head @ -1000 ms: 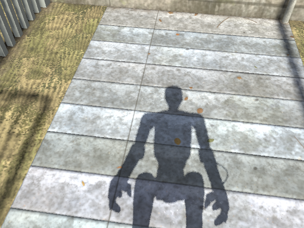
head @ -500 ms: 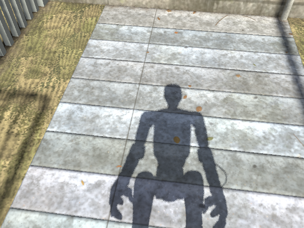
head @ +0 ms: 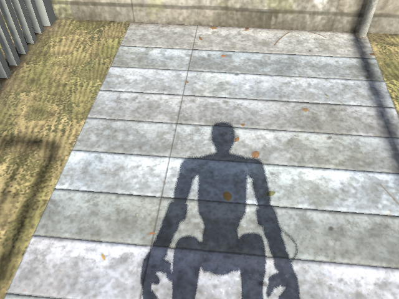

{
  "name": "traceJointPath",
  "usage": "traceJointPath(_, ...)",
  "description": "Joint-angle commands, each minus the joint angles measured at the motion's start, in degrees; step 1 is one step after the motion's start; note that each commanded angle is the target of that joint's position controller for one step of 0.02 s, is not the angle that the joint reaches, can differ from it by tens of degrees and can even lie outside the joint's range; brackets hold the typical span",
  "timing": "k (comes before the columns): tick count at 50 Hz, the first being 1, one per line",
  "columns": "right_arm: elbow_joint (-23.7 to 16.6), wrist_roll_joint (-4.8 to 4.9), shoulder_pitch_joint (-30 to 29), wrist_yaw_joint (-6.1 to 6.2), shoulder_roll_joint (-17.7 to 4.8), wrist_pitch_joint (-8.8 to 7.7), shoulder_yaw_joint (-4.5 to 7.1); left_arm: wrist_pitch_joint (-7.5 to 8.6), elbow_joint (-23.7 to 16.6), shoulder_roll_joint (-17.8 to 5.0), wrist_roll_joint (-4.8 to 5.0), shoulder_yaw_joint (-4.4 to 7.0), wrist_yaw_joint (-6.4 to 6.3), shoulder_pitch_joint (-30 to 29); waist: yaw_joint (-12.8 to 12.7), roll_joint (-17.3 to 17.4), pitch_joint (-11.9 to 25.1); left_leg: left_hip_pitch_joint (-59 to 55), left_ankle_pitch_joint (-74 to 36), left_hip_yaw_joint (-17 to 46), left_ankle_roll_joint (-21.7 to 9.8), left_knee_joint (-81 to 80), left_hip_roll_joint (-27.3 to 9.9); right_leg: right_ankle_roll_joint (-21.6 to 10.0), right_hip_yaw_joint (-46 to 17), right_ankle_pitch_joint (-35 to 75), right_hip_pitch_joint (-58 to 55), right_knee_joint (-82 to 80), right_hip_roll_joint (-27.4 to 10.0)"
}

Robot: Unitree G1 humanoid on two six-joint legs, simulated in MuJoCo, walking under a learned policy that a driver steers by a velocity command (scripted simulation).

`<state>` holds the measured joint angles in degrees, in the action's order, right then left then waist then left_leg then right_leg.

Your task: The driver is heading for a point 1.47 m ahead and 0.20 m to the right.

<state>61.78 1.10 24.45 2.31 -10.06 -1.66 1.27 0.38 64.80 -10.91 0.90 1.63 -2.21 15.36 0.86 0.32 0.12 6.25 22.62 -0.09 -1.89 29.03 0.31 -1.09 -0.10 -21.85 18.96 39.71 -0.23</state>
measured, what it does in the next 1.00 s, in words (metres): walks ahead: left foot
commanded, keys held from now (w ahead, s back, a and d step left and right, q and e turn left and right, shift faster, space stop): w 0.64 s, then no key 0.04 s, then e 0.32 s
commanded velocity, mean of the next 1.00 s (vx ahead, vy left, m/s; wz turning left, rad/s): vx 0.34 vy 0.00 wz -0.09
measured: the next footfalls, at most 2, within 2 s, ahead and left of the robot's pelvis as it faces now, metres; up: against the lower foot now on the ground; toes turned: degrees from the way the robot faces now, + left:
left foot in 0.62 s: +0.47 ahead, +0.11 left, +0.00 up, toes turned +4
right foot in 1.12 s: +0.57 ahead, -0.11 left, +0.00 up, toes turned -13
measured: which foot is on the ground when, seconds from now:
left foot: down 0.00-0.14, up 0.16-0.60, down 0.62-1.00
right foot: down 0.00-0.64, up 0.66-1.00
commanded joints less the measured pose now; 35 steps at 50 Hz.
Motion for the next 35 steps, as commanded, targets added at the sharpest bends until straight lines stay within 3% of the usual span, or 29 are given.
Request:
traceJointPath(1,-2.1,0.07,3.2,0.14,-10.3,-1.69,2.55,3.60,-5.8,-3.7,0.83,0.48,1.36,-7.1,1.4,9.2,-14.9,5.6,17.3,25.0,-12.5,-20.8,-19.8,-2.5,0.2,-5.7,15.9,8.8,-3.1)
traceJointPath(3,-3.1,0.83,0.9,-0.33,-9.9,-1.91,2.60,5.05,-5.8,-3.9,1.45,0.73,2.17,-4.9,-0.8,7.3,-13.0,4.3,9.4,18.4,-9.6,-17.6,-16.6,-3.6,1.4,-4.4,10.0,-1.8,-3.2)
traceJointPath(5,-4.0,1.00,-0.8,-0.75,-10.1,-1.54,2.52,5.22,-1.1,-4.6,1.15,2.02,2.48,5.5,-4.8,4.8,-7.7,12.8,0.9,10.2,-6.8,-10.1,-10.2,-2.2,6.7,7.3,-11.8,-10.5,2.8)
traceJointPath(6,-4.9,0.71,-2.7,-0.87,-9.7,-1.92,2.18,5.07,0.6,-6.4,0.93,3.09,2.48,12.7,-8.2,1.2,-4.7,17.3,-8.9,5.8,-4.8,0.7,-6.8,-3.1,1.4,7.5,-20.5,-12.8,0.3)
traceJointPath(7,-7.0,0.27,-3.4,-0.97,-5.0,-2.76,0.94,5.18,1.4,-13.4,1.04,4.86,2.23,21.2,-10.3,-14.9,-0.6,28.3,-5.5,-2.9,-0.4,22.6,1.0,-9.5,-21.8,0.3,-29.9,-22.8,-13.3)
traceJointPath(8,-8.3,0.92,-4.1,-1.01,-3.4,-3.94,0.62,5.94,1.6,-12.6,-0.08,3.96,2.80,23.5,-9.6,-17.5,1.8,35.5,7.8,3.2,-0.5,37.9,3.3,-15.3,-43.1,-5.5,-30.8,-31.2,-22.1)
traceJointPath(9,-8.8,2.13,-5.0,-1.43,-5.5,-4.69,1.18,6.70,-0.2,-9.4,-0.37,2.63,2.75,16.3,-5.9,-9.5,-3.4,40.2,4.9,6.9,-2.3,45.3,-1.0,-14.6,-39.7,-7.9,-26.4,-30.7,-23.1)
traceJointPath(10,-8.9,2.22,-6.0,-1.92,-6.3,-5.14,1.30,6.96,-2.3,-7.2,-0.31,1.88,2.99,10.6,-4.1,-5.9,-5.7,40.6,-1.2,6.6,-3.8,45.9,-3.9,-12.6,-31.4,-6.2,-22.6,-30.8,-20.3)
traceJointPath(11,-8.7,1.54,-6.5,-1.99,-6.8,-5.43,1.76,6.91,-3.5,-6.6,-0.35,1.34,3.37,7.4,-2.8,-3.7,-6.7,39.8,-6.3,5.5,-4.2,42.8,-5.9,-10.9,-24.5,-0.9,-20.2,-31.7,-17.7)
traceJointPath(13,-8.6,0.71,-7.3,-2.29,-8.5,-4.98,2.96,6.27,-3.7,-4.5,-0.74,0.40,3.45,7.7,-1.9,-4.4,-6.4,35.5,-11.4,3.5,-3.7,37.1,-7.9,-8.0,-13.9,11.2,-17.8,-32.3,-12.8)
traceJointPath(15,-8.8,0.53,-8.5,-2.80,-6.5,-4.14,2.87,5.72,-3.0,-5.3,-0.91,0.28,2.80,11.1,-2.0,-4.5,-6.0,36.0,-13.4,1.2,-2.1,34.6,-7.9,-8.4,-9.3,20.8,-18.3,-32.2,-11.4)
traceJointPath(20,-14.5,0.23,-23.0,-3.12,-4.5,-3.90,1.67,4.91,-4.3,-8.4,-1.25,0.52,1.24,12.4,-4.2,-3.6,-8.5,36.7,-22.2,-1.2,0.8,15.7,-6.5,-9.2,-4.8,25.2,-15.5,-34.8,-10.6)
traceJointPath(25,-17.7,0.79,-30.9,-4.56,-5.5,-4.42,1.18,4.71,-3.8,-9.2,-0.07,1.19,0.90,15.8,-4.9,-4.3,-10.1,33.3,-25.4,-1.9,-0.9,4.5,-4.3,-8.9,-2.8,26.3,-19.9,-34.6,-13.0)
traceJointPath(27,-18.3,0.77,-30.6,-5.16,-6.8,-4.84,1.54,4.35,-4.0,-9.8,-0.03,1.66,0.85,15.0,-3.1,-4.8,-8.6,30.7,-22.9,-2.1,-2.6,2.2,-3.3,-8.0,-1.8,34.1,-24.1,-31.0,-14.2)
traceJointPath(28,-18.0,0.74,-28.4,-5.26,-8.1,-4.97,2.13,4.13,-4.4,-10.7,-0.25,1.97,0.85,14.1,-1.3,-5.9,-6.1,26.5,-21.2,-2.8,-3.6,2.1,-1.8,-7.3,-1.4,43.7,-25.7,-27.5,-14.5)
traceJointPath(29,-16.9,0.76,-23.7,-5.12,-9.9,-4.97,3.05,3.73,-4.7,-11.5,-0.59,2.29,0.87,13.3,1.4,-7.4,-2.1,19.7,-19.5,-4.0,-4.7,2.8,0.2,-6.7,-0.7,54.5,-26.6,-21.4,-14.3)
traceJointPath(30,-14.0,0.89,-14.0,-4.77,-12.3,-4.80,4.45,3.18,-5.2,-11.2,-0.95,2.18,0.94,12.2,6.4,-7.7,3.6,7.6,-19.0,-5.3,-6.3,2.6,2.3,-5.3,1.1,60.8,-24.1,-10.0,-12.1)
traceJointPath(31,-11.4,0.55,-3.4,-4.17,-15.5,-4.45,5.60,3.13,-6.5,-10.1,-1.40,1.51,1.14,11.2,10.7,-5.6,10.5,-10.4,-17.7,2.3,-9.2,4.1,-4.3,-3.5,2.0,49.8,-11.7,6.1,-9.8)
traceJointPath(32,-9.6,-0.98,3.5,-4.12,-21.3,-4.35,6.80,4.36,-7.4,-0.8,-1.21,-0.98,2.14,19.5,6.3,10.8,22.2,-32.5,-4.4,32.8,-19.8,-1.6,-21.0,0.3,1.1,11.9,10.9,31.2,1.7)
traceJointPath(33,-9.4,-1.29,1.9,-4.18,-16.5,-4.32,5.26,6.35,-6.3,-3.1,0.37,-0.52,2.48,17.7,7.0,11.5,24.3,-31.4,-6.8,46.7,-20.3,-12.4,-23.6,-0.4,-8.3,-9.6,17.1,40.1,4.1)
traceJointPath(34,-10.2,-0.94,-5.2,-4.15,-13.6,-4.59,4.19,7.30,-8.7,-8.0,1.84,0.84,2.49,11.1,5.1,9.5,12.9,-21.6,-16.6,35.6,-16.5,-12.1,-21.6,-1.1,-7.4,-7.7,21.2,43.0,0.6)
traceJointPath(35,-11.8,-0.98,-11.8,-4.20,-11.0,-4.82,3.30,7.36,-9.4,-8.8,1.89,1.00,1.91,8.0,2.7,3.5,7.8,-10.7,-30.2,24.3,-14.4,-11.6,-20.2,-1.0,-5.9,-3.0,18.5,40.8,-2.6)
Velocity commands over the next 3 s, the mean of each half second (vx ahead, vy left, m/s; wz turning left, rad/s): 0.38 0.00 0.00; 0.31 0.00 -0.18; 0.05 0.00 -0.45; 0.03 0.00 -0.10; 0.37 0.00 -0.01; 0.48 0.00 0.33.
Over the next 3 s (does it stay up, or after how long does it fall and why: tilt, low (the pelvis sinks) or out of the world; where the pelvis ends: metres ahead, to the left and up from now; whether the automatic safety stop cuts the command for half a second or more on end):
stays up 0.93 -0.17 0.00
